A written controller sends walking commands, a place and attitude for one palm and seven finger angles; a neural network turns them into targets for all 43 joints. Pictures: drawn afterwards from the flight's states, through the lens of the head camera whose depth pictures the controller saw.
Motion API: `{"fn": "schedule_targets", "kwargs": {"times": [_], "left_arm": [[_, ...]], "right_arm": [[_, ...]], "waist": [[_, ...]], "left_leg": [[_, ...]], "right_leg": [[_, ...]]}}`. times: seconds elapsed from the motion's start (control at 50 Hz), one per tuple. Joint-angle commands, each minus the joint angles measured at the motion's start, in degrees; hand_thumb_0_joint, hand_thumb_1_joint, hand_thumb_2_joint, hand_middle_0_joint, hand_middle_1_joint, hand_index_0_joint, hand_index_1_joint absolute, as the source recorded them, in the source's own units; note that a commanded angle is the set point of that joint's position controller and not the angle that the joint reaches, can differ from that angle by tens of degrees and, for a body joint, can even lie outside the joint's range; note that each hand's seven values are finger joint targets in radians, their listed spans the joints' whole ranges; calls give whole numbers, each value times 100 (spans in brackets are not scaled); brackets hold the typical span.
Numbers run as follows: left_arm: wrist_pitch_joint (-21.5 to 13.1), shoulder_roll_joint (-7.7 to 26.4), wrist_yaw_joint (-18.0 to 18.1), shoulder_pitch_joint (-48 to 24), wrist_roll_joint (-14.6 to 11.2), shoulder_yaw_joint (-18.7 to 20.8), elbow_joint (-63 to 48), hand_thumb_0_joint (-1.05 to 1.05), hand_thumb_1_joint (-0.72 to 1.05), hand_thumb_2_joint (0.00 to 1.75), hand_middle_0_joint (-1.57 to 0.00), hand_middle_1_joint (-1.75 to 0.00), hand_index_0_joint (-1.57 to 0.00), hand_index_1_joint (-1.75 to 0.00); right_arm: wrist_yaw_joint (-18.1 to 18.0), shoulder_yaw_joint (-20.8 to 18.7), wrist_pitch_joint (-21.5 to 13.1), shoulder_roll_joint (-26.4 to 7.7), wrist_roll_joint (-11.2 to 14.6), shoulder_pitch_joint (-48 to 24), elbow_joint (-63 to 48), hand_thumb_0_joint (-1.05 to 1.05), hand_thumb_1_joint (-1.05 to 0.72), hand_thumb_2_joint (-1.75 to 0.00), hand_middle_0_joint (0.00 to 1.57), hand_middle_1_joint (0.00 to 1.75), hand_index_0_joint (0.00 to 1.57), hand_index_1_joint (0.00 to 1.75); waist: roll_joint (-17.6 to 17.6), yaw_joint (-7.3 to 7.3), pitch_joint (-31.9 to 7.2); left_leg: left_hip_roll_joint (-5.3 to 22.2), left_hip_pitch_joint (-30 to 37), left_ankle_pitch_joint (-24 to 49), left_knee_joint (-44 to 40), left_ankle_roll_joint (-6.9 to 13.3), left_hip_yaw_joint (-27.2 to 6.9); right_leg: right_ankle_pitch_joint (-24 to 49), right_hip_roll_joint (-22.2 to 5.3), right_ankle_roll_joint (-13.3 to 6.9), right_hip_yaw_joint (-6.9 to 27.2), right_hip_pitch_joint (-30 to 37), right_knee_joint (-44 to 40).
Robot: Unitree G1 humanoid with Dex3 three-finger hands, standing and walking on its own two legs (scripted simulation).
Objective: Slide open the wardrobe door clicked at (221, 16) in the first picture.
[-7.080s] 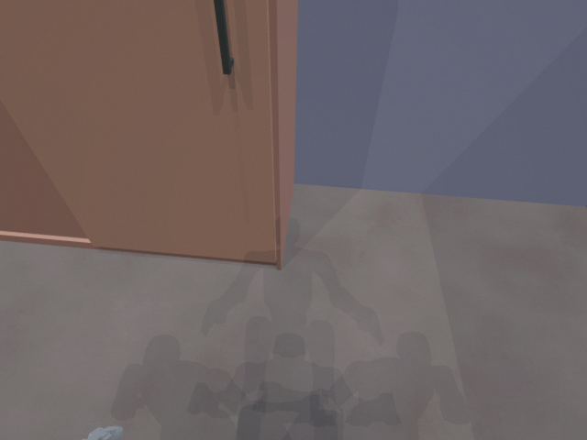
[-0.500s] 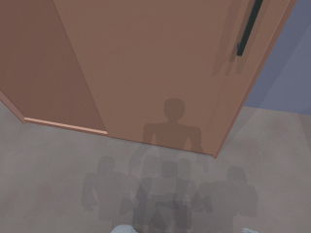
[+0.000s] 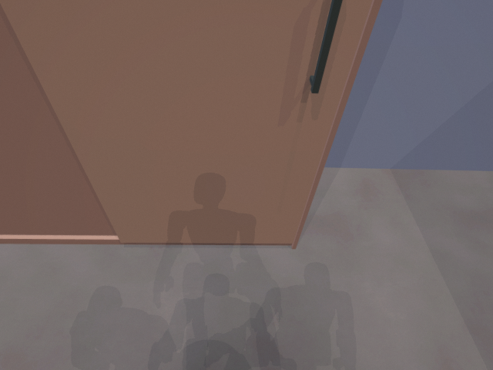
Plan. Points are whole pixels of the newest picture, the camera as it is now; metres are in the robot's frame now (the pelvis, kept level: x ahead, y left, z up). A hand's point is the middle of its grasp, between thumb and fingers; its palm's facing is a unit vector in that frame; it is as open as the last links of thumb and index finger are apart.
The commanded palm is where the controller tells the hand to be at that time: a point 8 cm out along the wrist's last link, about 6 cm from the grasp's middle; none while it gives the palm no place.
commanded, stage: take the last steps up to it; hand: right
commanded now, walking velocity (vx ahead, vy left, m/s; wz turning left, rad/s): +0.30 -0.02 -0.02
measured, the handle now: (327, 29) +0.74 -0.14 +0.23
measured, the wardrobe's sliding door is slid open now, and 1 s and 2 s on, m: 0.00 0.00 0.00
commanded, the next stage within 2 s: come to a stop and stand still in 0.66 s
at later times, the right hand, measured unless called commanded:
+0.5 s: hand (369, 365) +0.18 -0.24 -0.18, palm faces +0.02 +0.99 -0.16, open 7.4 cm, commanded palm none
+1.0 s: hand (339, 299) +0.32 -0.21 -0.20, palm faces +0.04 +0.98 -0.19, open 7.3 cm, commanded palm none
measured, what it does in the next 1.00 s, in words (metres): walks ahead: right foot, then left foot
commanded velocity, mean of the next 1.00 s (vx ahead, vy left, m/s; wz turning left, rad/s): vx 0.11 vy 0.02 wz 0.02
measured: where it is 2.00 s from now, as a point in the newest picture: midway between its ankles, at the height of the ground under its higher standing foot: outside the picture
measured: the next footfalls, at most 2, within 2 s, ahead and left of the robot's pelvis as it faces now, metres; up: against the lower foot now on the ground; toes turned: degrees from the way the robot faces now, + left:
right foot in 0.14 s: +0.05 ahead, -0.15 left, +0.00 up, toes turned -7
left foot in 0.64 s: +0.32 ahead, +0.09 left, +0.00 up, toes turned +10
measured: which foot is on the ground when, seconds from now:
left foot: down 0.00-0.16, up 0.18-0.62, down 0.64-1.00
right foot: up 0.00-0.12, down 0.14-0.64, up 0.66-0.92, down 0.94-1.00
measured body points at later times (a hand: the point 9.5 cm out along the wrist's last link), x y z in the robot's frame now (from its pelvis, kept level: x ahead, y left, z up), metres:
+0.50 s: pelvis +0.12 -0.06 -0.01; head +0.13 -0.07 +0.44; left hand +0.05 +0.17 -0.16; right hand +0.18 -0.29 -0.17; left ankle +0.22 +0.09 -0.69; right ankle +0.01 -0.15 -0.75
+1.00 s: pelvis +0.27 -0.03 -0.02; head +0.28 -0.04 +0.43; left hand +0.31 +0.21 -0.16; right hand +0.32 -0.26 -0.18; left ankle +0.28 +0.08 -0.75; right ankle +0.33 -0.14 -0.75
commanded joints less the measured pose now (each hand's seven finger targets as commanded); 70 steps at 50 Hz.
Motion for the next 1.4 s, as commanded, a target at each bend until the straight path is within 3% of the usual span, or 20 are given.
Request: {"fn": "schedule_targets", "kwargs": {"times": [0.0, 0.08, 0.1, 0.12, 0.16, 0.2, 0.32, 0.52, 0.58, 0.6, 0.62, 0.64, 0.7, 0.76, 0.88, 0.98, 1.1, 1.2, 1.28, 1.38], "left_arm": [[-303, 37, -45, -744, -40, -96, -615, 0, 90, 90, -20, -30, -20, -30], [-457, 7, 47, 156, -72, -154, -265, 0, 90, 90, -20, -30, -20, -30], [-499, 254, 103, 579, -87, -105, -108, 0, 90, 90, -20, -30, -20, -30], [-534, 703, 157, 1094, -33, 8, 30, 0, 90, 90, -20, -30, -20, -30], [-521, 987, 242, 1514, 0, 42, 173, 0, 90, 90, -20, -30, -20, -30], [-566, 509, 265, 891, -48, -91, 46, 0, 90, 90, -20, -30, -20, -30], [-787, 190, 325, 907, -91, -167, 92, 0, 90, 90, -20, -30, -20, -30], [-723, 290, 348, 1380, 17, -102, 428, 0, 90, 90, -20, -30, -20, -30], [-697, 397, 332, 1257, -49, -86, 433, 0, 90, 90, -20, -30, -20, -30], [-713, 154, 267, 1397, -120, -111, 375, 0, 90, 90, -20, -30, -20, -30], [-722, -157, 276, 1553, -178, -149, 233, 0, 90, 90, -20, -30, -20, -30], [-665, -87, 292, 1329, -202, -145, 183, 0, 90, 90, -20, -30, -20, -30], [-537, -228, 216, 840, -56, -124, 98, 0, 90, 90, -20, -30, -20, -30], [-368, -507, 211, 1248, -49, -230, 193, 0, 90, 90, -20, -30, -20, -30], [-376, -427, 258, 1026, -113, -284, 169, 0, 90, 90, -20, -30, -20, -30], [-373, 427, 359, 148, -49, -110, -237, 0, 90, 90, -20, -30, -20, -30], [-282, 665, 396, -134, -15, 54, -436, 0, 90, 90, -20, -30, -20, -30], [-219, 598, 308, -440, -55, 105, -530, 0, 90, 90, -20, -30, -20, -30], [-28, 10, 206, -912, -99, 11, -796, 0, 90, 90, -20, -30, -20, -30], [-93, -24, 187, -281, -90, -27, -345, 0, 90, 90, -20, -30, -20, -30]], "right_arm": [[-42, -209, -140, -1076, -21, 650, 132, 0, -90, -90, 20, 30, 20, 30], [-21, -209, -60, -984, 65, 329, 277, 0, -90, -90, 20, 30, 20, 30], [3, -162, -45, -792, 79, 269, 266, 0, -90, -90, 20, 30, 20, 30], [37, -87, -33, -441, 91, 229, 151, 0, -90, -90, 20, 30, 20, 30], [11, -55, 2, -424, 16, -429, -115, 0, -90, -90, 20, 30, 20, 30], [120, -120, -6, -560, 32, -474, 30, 0, -90, -90, 20, 30, 20, 30], [170, -160, 100, -341, 34, -233, 150, 0, -90, -90, 20, 30, 20, 30], [179, -156, 46, -337, 93, -1504, -392, 0, -90, -90, 20, 30, 20, 30], [138, -246, -109, -651, 53, 62, 89, 0, -90, -90, 20, 30, 20, 30], [60, -364, -194, -1147, 11, 773, 288, 0, -90, -90, 20, 30, 20, 30], [17, -446, -212, -1616, 81, 1210, 401, 0, -90, -90, 20, 30, 20, 30], [-10, -447, -193, -1629, 149, 839, 297, 0, -90, -90, 20, 30, 20, 30], [-93, -257, -151, -957, 116, -501, -53, 0, -90, -90, 20, 30, 20, 30], [-106, -128, -147, -666, 75, -964, -155, 0, -90, -90, 20, 30, 20, 30], [-142, -129, 26, -731, 126, -807, -59, 0, -90, -90, 20, 30, 20, 30], [-155, -118, 290, -514, 158, -344, -164, 0, -90, -90, 20, 30, 20, 30], [-138, -184, 280, -521, 119, -365, -253, 0, -90, -90, 20, 30, 20, 30], [-121, -164, 228, -474, 97, 155, -172, 0, -90, -90, 20, 30, 20, 30], [-131, -238, 158, -1211, 17, -263, -381, 0, -90, -90, 20, 30, 20, 30], [-127, -159, 112, -895, 24, -689, -367, 0, -90, -90, 20, 30, 20, 30]], "waist": [[1081, -295, 257], [684, 191, 121], [-22, 397, -3], [-1222, 627, -58], [-1589, 830, 387], [-723, 511, 936], [-556, 131, 740], [-628, 314, 879], [-317, -398, -120], [559, -646, -759], [1439, -545, -1300], [1131, -524, -1276], [157, 4, -45], [633, 394, 69], [683, 340, -167], [-1426, 101, 109], [-709, 231, -626], [-741, 54, -700], [1637, -86, 205], [937, 216, 223]], "left_leg": [[1400, 352, -830, -1326, 683, -1601], [918, -900, -1146, -642, 326, -858], [656, -1574, -1275, 21, 157, -641], [138, -2555, -1434, 1340, -111, -76], [65, -3249, -1824, 3342, -136, -398], [370, -3185, -938, 3892, -104, -641], [354, -3010, 193, 3860, -329, -566], [-13, -2026, 197, 1588, 5, -142], [-371, 270, 733, 673, 194, 57], [652, 1752, 1671, 622, 544, -1093], [2187, 2385, 3166, 96, 1269, -3135], [2289, 1793, 2211, -337, 1527, -3210], [1678, -364, 620, -813, 1131, -2012], [1244, -1391, 1101, -945, 849, -1015], [777, -967, 1817, 27, 554, -689], [-168, -882, -1152, 2045, -178, -338], [-240, -1709, -1824, 3114, -236, -738], [-249, -491, -499, 921, -223, -457], [1656, -1498, 131, -1112, 871, -2568], [930, -961, 859, -644, 791, -1594]], "right_leg": [[-351, 56, -134, -335, -419, -1150], [464, 259, -207, -787, 1724, -2892], [195, -32, -271, -427, 2609, -3114], [-619, -1236, -680, 1119, 3145, -3566], [-1108, -2150, -1254, 2254, 2536, -4390], [-713, -1808, -1230, 1610, 1765, -4473], [2090, -1228, -1115, 248, 1855, -4337], [3952, -1311, -1036, -143, 2012, -3573], [4737, -914, -704, -451, 1685, -1553], [3121, -475, -479, -678, 455, -38], [-1256, 335, -285, -622, -590, 1781], [-1405, 103, -373, 55, -725, 2396], [-476, -403, -354, 157, -662, 2076], [-413, -361, -170, -168, 136, 586], [1182, -41, -40, -345, 1111, -2179], [3787, -1606, -1186, 1214, 611, -3498], [5192, -1588, -1475, 738, 1941, -2776], [3363, -1181, -1062, 436, 1232, -2588], [-1115, 151, -220, 123, 45, -446], [-429, 182, -211, 76, -66, 148]]}}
